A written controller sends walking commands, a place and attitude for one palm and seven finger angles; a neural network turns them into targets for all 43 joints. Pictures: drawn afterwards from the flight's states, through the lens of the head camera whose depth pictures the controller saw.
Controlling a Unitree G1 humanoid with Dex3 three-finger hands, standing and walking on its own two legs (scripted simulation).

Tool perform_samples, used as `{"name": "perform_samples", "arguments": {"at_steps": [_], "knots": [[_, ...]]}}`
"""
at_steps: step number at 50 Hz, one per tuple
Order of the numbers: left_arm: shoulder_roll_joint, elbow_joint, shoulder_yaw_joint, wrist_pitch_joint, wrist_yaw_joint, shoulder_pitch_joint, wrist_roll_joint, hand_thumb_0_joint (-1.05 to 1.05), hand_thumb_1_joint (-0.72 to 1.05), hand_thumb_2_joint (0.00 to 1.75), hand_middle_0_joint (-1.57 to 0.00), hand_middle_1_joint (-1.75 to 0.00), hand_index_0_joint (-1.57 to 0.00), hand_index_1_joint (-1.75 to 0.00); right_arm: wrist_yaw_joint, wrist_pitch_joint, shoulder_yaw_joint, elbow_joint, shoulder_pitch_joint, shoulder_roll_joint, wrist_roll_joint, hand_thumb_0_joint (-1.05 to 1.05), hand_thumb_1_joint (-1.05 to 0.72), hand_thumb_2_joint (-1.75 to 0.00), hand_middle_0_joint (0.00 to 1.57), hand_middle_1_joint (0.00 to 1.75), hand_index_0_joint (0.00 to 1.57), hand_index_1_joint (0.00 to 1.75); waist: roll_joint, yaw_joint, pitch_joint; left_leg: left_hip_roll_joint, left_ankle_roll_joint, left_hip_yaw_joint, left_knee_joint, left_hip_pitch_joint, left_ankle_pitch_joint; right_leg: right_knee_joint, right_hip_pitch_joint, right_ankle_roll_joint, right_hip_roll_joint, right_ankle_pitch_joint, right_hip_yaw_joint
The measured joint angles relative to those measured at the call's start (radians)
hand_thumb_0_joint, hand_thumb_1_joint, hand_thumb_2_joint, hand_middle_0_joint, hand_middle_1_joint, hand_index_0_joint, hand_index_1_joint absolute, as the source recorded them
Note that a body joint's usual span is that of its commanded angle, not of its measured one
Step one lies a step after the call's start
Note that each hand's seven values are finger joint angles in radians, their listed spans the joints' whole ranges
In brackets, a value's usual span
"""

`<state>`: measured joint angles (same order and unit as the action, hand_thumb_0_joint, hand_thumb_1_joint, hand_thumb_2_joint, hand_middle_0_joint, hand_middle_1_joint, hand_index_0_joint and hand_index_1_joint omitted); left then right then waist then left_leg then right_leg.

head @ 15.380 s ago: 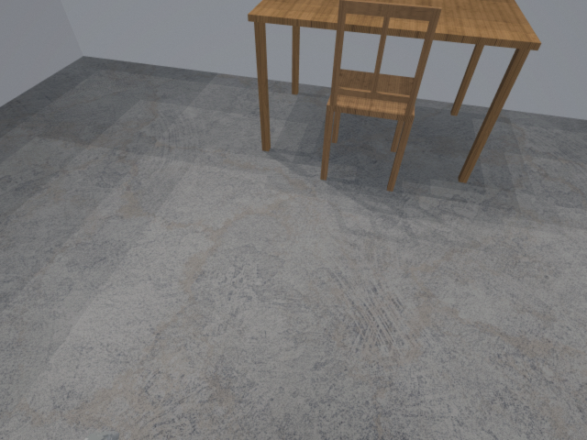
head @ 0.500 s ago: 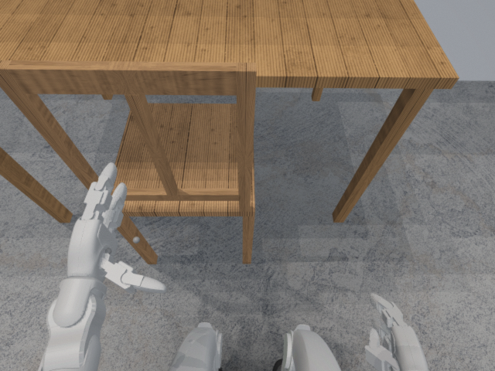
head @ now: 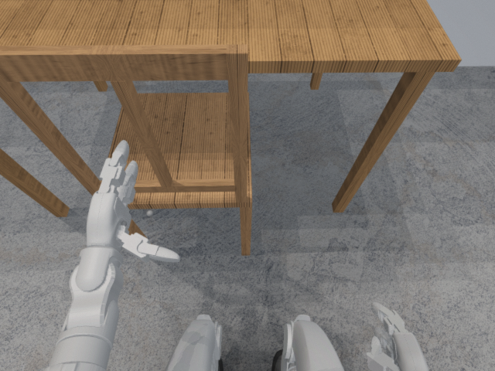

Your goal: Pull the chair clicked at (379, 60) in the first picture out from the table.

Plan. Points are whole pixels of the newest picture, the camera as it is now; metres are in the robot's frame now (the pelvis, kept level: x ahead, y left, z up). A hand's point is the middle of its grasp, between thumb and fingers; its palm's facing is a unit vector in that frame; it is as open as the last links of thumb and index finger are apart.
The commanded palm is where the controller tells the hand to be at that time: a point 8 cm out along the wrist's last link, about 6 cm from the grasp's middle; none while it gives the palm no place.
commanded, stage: aim the fingers beside a spindle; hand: left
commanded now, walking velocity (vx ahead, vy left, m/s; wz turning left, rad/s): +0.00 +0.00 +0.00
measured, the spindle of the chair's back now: (148, 142) +0.49 +0.21 +0.02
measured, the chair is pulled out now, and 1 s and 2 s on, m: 0.00 0.00 0.00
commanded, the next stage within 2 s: push the fingers through the gap in 0.62 s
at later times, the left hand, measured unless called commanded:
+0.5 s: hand (149, 214) +0.35 +0.17 +0.03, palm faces +0.06 -1.00 -0.05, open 16.9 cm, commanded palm +0.32 +0.22 +0.03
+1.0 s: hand (149, 203) +0.37 +0.18 +0.03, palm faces +0.05 -1.00 -0.04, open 16.9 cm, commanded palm +0.34 +0.23 +0.03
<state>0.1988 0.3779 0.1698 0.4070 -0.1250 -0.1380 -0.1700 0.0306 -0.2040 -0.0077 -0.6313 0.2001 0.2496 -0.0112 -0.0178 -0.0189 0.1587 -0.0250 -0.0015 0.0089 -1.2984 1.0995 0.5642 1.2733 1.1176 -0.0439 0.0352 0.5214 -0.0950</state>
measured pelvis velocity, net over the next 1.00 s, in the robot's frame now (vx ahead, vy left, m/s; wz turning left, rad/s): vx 0.00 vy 0.00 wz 0.00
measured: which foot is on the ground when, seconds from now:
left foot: down 0.00-1.00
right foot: down 0.00-1.00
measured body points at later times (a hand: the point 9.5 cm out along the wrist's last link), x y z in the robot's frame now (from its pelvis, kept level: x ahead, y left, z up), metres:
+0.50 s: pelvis +0.00 +0.00 +0.00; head +0.11 +0.00 +0.43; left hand +0.34 +0.23 +0.03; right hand +0.16 -0.25 -0.11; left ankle +0.03 +0.12 -0.62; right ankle +0.05 -0.10 -0.62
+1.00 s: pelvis +0.00 +0.00 -0.01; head +0.11 +0.01 +0.43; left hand +0.36 +0.23 +0.03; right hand +0.15 -0.25 -0.11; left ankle +0.03 +0.12 -0.62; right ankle +0.05 -0.10 -0.62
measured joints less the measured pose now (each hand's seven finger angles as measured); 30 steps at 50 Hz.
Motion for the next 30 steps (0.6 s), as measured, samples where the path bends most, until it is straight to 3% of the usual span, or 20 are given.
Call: {"name": "perform_samples", "arguments": {"at_steps": [8,16,24,30], "knots": [[0.005,0.036,0.029,0.019,0.005,-0.029,0.001,-0.02,-0.5,0.3,-0.06,-0.08,-0.06,-0.08,-0.003,0.014,0.008,-0.004,0.008,0.001,-0.001,0.02,-0.9,-0.9,0.2,0.3,0.21,0.3,0.005,-0.01,-0.004,-0.005,0.002,0.006,-0.009,0.015,0.003,0.013,0.021,-0.003,-0.005,0.001,0.006],[-0.005,0.019,0.011,0.027,0.001,0.02,-0.002,-0.02,-0.5,0.3,-0.06,-0.08,-0.06,-0.08,-0.006,0.026,0.01,-0.003,0.015,0.004,0.004,0.02,-0.9,-0.9,0.2,0.3,0.21,0.3,0.003,-0.006,0.004,-0.003,0.003,0.008,0.006,-0.002,-0.002,0.001,0.006,-0.002,-0.004,-0.001,0.009],[0.003,0.053,0.022,0.05,0.005,-0.021,0.002,-0.02,-0.5,0.3,-0.06,-0.08,-0.06,-0.08,0.004,0.015,0.006,-0.003,-0.01,0.005,0.001,0.01,-0.9,-0.9,0.2,0.3,0.21,0.3,0.006,-0.005,-0.004,-0.002,0.004,0.0,-0.015,0.02,0.001,0.018,0.023,-0.005,-0.003,0.002,0.001],[0.006,0.052,0.021,0.029,-0.013,-0.035,-0.004,-0.02,-0.5,0.3,-0.06,-0.08,-0.06,-0.08,0.0,0.021,0.005,0.003,-0.014,0.003,0.004,0.01,-0.9,-0.9,0.2,0.3,0.21,0.3,0.005,-0.004,0.0,-0.001,0.002,0.0,-0.017,0.023,0.002,0.018,0.025,-0.003,-0.003,0.001,0.003]]}}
